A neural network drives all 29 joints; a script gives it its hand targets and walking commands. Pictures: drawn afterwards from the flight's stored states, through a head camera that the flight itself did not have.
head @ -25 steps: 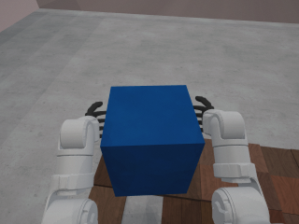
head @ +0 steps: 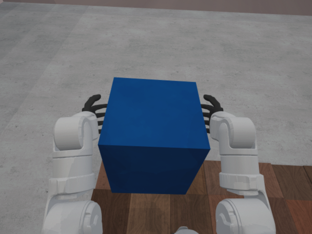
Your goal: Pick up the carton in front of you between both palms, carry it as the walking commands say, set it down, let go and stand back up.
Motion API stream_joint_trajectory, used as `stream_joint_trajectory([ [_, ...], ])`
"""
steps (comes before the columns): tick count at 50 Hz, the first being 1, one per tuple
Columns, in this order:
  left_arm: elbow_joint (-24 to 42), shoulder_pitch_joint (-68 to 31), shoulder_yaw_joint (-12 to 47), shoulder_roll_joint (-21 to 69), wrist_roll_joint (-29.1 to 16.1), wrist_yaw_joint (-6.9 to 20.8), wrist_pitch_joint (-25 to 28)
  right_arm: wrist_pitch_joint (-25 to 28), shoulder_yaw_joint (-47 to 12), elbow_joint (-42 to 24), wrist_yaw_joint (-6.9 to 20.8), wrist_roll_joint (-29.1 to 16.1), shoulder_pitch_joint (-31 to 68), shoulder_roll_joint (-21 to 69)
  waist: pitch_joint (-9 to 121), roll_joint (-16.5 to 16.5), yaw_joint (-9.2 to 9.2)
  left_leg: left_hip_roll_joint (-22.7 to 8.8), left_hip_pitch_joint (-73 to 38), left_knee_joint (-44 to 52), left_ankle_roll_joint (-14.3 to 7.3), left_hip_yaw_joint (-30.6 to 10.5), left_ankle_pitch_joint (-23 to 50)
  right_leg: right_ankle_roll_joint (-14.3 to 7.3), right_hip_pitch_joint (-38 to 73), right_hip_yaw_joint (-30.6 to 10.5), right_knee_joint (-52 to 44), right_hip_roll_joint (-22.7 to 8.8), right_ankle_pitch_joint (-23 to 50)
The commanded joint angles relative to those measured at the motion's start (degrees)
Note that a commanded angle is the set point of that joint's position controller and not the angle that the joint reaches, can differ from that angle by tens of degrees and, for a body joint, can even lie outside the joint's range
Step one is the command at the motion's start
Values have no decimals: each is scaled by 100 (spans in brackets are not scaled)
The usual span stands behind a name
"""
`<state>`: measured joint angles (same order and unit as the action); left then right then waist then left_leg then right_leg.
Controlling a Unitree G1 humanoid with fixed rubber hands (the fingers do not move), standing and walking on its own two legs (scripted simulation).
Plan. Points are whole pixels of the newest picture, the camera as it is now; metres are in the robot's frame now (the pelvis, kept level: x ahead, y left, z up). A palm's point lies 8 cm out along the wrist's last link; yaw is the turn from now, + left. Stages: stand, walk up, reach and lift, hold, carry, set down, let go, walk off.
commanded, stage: carry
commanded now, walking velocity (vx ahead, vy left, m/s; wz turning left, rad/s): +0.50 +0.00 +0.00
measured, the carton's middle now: (152, 139) +0.36 -0.01 +0.04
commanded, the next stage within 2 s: none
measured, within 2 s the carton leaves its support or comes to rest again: neither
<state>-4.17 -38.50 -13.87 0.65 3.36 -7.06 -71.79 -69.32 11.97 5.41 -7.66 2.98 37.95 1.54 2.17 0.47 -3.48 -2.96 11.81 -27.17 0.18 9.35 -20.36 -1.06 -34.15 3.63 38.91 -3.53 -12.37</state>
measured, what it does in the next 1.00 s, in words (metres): walks ahead: left foot, then right foot 0.05 m lower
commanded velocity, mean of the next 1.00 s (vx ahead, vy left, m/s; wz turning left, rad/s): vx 0.50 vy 0.00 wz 0.00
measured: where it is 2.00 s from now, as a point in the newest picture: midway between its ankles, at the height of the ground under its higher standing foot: (154, 102)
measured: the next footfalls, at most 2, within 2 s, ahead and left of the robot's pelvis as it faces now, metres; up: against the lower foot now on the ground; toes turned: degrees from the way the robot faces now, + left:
left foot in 0.36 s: +0.40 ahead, +0.06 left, +0.03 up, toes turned +5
right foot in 0.82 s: +0.73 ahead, -0.12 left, -0.02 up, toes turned -5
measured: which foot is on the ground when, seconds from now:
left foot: down 0.00-0.10, up 0.12-0.34, down 0.36-0.84, up 0.86-1.00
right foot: down 0.00-0.38, up 0.40-0.80, down 0.82-1.00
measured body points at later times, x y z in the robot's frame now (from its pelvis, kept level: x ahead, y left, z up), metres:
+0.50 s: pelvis +0.31 -0.01 +0.01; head +0.37 -0.01 +0.45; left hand +0.71 +0.12 +0.15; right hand +0.69 -0.18 +0.15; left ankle +0.36 +0.06 -0.70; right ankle +0.20 -0.15 -0.61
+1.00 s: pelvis +0.65 -0.08 -0.02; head +0.69 -0.10 +0.43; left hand +1.02 +0.09 +0.10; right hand +1.05 -0.22 +0.09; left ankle +0.60 +0.06 -0.65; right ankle +0.69 -0.12 -0.75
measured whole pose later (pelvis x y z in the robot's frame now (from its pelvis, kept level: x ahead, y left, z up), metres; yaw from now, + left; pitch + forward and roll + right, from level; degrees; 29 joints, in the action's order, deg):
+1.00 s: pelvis +0.65 -0.08 -0.02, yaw +1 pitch +4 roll +2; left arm -10.6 -43.9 -14.6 -0.3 3.4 -6.9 -75.4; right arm -75.9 13.5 11.9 -7.6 4.5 46.1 -0.8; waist 0.0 -0.8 2.8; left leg -0.8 31.5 -70.4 -1.8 0.4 -22.2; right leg -7.8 -23.0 8.4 32.9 1.9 -8.6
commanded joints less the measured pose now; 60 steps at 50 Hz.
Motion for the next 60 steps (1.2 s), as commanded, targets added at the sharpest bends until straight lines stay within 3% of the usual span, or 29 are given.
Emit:
stream_joint_trajectory([
  [1, 239, -3716, 3619, 6033, -2016, 1214, 259, 110, -3867, -534, 1471, -2640, 4216, 6323, 2061, -1018, 3, -1081, -1592, 226, -745, -879, 2344, -146, 365, 285, -863, 203, 230],
  [2, 203, -3780, 3602, 5956, -1978, 1213, 291, 105, -3910, -468, 1485, -2645, 4296, 6384, 2065, -397, -36, -700, -1610, -395, -636, -504, 3172, -163, 883, 916, -1254, 631, 283],
  [3, 24, -3558, 3577, 5973, -1972, 1237, 289, 124, -3909, -361, 1480, -2628, 4107, 6348, 2354, -315, 147, -569, -1002, -1253, -445, -275, 3633, -220, 2295, 1023, -1631, 713, 761],
  [4, -77, -3435, 3555, 5970, -1960, 1255, 329, 138, -3953, -367, 1489, -2618, 4230, 6306, 2809, 215, 536, -436, 151, -2414, -145, -102, 3043, -418, 4119, 468, -1453, 151, 1239],
  [5, -127, -3109, 3497, 5881, -1954, 1260, 362, 141, -3991, -300, 1502, -2617, 4166, 6340, 3130, 1395, 777, -147, 1965, -3533, 64, -300, -116, -681, 5740, -983, -1092, -942, 2147],
  [6, 27, -3251, 3480, 5728, -1899, 1254, 432, 152, -3954, -279, 1512, -2665, 4144, 6534, 2991, 2190, 970, 481, 3785, -4356, 208, -388, -1431, -1443, 6552, -2693, -1415, -1598, 2316],
  [7, 294, -3490, 3585, 5904, -2074, 1263, 419, 199, -3925, -345, 1485, -2634, 4300, 6565, 2732, 1044, 929, 226, 4132, -4860, 74, -771, -1306, -1376, 6357, -2712, -1534, -1636, 2144],
  [9, 1152, -4328, 3920, 6170, -2426, 1252, 470, 177, -3910, -610, 1410, -2640, 4426, 6512, 2527, 469, 954, -2, 4218, -4558, -115, -1014, -994, -1114, 5854, -2204, -1250, -1412, 2267],
  [11, 1661, -4598, 4118, 6186, -2702, 1239, 438, 160, -3813, -790, 1288, -2501, 4158, 6381, 2674, 565, 896, 2, 4126, -4427, -99, -890, -840, -1012, 5622, -1842, -1456, -1282, 684],
  [15, 2085, -4827, 4354, 6007, -3026, 1334, 289, 71, -3635, -1250, 1045, -2071, 4031, 5726, 2169, 720, 730, 3, 3094, -2344, -39, -623, -254, -969, 4253, -1133, -2015, -893, -55],
  [18, 1949, -4902, 4373, 5760, -3134, 1371, 124, -47, -3516, -1287, 974, -1842, 3948, 5236, 2439, 645, -223, 845, -667, -1020, -217, 700, 764, -672, 2221, -84, -1185, -733, 1645],
  [19, 1900, -4852, 4341, 5639, -3061, 1360, 33, -72, -3457, -1097, 981, -1843, 3725, 5059, 3008, -78, -605, 1048, -1972, -791, -363, 477, 341, -484, 1860, 390, 280, -263, 2224],
  [20, 1807, -4933, 4280, 5488, -2971, 1355, -40, -89, -3458, -1090, 998, -1855, 3711, 4951, 3348, -1087, -792, -177, -3067, -226, -855, -2029, -996, -162, 488, 224, 2180, 167, 1145],
  [21, 1594, -4772, 4180, 5360, -2808, 1343, -95, -166, -3558, -990, 1042, -2020, 3801, 5031, 3385, -2017, -345, -1458, -3251, 480, -1413, -4635, 1139, -47, -440, -290, 3423, 794, -1839],
  [22, 1438, -4751, 4042, 5281, -2687, 1298, -130, -259, -3680, -1159, 1110, -2198, 4108, 5200, 3261, -1211, -265, -1521, -3165, 145, -1749, -4441, 2949, -173, -739, -693, 4370, 688, -1630],
  [24, 1277, -4558, 3715, 5215, -2382, 1178, -226, -381, -3871, -1507, 1238, -2678, 4785, 5461, 2821, -216, -186, -1354, -2700, -311, -1472, -3251, 4058, -190, -1242, -745, 4287, 257, -1306],
  [29, 814, -4526, 3222, 5128, -1848, 980, -380, -571, -3703, -1286, 1474, -3054, 5404, 5807, 2565, -561, -95, -1071, -2185, 56, -1203, -2280, 3845, -72, -974, -346, 2020, 217, -1183],
  [33, 275, -4503, 3068, 5198, -1608, 941, -410, -614, -3380, -496, 1582, -2916, 5237, 5920, 2325, -818, -177, -652, -2162, 83, -948, -1360, 4184, -68, -594, -39, 88, 263, 1055],
  [36, -71, -4644, 2998, 5314, -1629, 1028, -432, -567, -3188, 76, 1613, -2766, 5145, 5983, 1945, -805, -143, -460, -1493, 188, -686, -912, 3277, -197, 661, 189, -1339, 312, 2609],
  [40, -632, -4515, 2772, 5461, -1830, 1230, -429, -533, -2993, 491, 1570, -2575, 5054, 6016, 2245, -439, 631, -260, -1124, -2116, -378, -339, 3682, -281, 2603, 565, -1765, 350, 2789],
  [41, -690, -4587, 2699, 5519, -1924, 1302, -429, -517, -2919, 550, 1536, -2524, 5073, 5923, 2314, 16, 794, -91, -176, -3215, -303, -390, 2533, -147, 3584, 383, -1558, 89, 2412],
  [42, -852, -4672, 2610, 5554, -2026, 1368, -431, -507, -2815, 607, 1491, -2421, 5085, 5879, 2183, 782, 637, 287, 1385, -4206, -296, -612, -919, 9, 4450, -548, -465, -677, 3928],
  [43, -970, -4908, 2615, 5404, -2056, 1370, -407, -593, -2749, 725, 1405, -2410, 5255, 6013, 2866, 1961, 527, 750, 2776, -5342, -153, -955, -1401, -1054, 5601, -2867, -660, -1826, 3365],
  [44, -884, -4841, 2650, 5672, -2268, 1407, -378, -600, -2702, 502, 1328, -2336, 5294, 5900, 2908, 1828, 701, 547, 3200, -5544, -231, -1060, -1150, -1369, 5129, -3573, -1367, -1864, 1178],
  [45, -591, -5062, 2697, 5928, -2433, 1456, -340, -578, -2730, 283, 1265, -2335, 5470, 6018, 2597, 1146, 654, 342, 3056, -5287, -266, -1115, -738, -1263, 4467, -3255, -1667, -1581, 629],
  [47, 35, -5620, 2987, 6364, -2775, 1515, -264, -492, -2795, 6, 1171, -2361, 5506, 6245, 2433, 475, 558, 91, 2826, -4701, -236, -1127, -222, -1049, 3823, -2620, -1688, -1411, 1399],
  [50, 546, -5682, 3193, 6700, -2960, 1505, -112, -342, -2952, -324, 1073, -2316, 5185, 6488, 2714, 500, 536, -22, 2807, -4076, -162, -997, 144, -1051, 3737, -1912, -1759, -1161, 1625],
  [55, 838, -4970, 3627, 6705, -2834, 1449, 150, -55, -3369, -443, 1035, -2165, 4371, 6588, 2862, 462, 714, -7, 3717, -3389, -133, -693, 797, -923, 4892, -1252, -1230, -979, 3906],
  [60, 1167, -4480, 4038, 6439, -2728, 1441, 350, 147, -3817, -815, 1083, -2127, 4060, 6346, 2489, 366, 905, 404, 3418, -1418, -238, -148, 1944, -673, 5143, -663, -1026, -399, 4840],
])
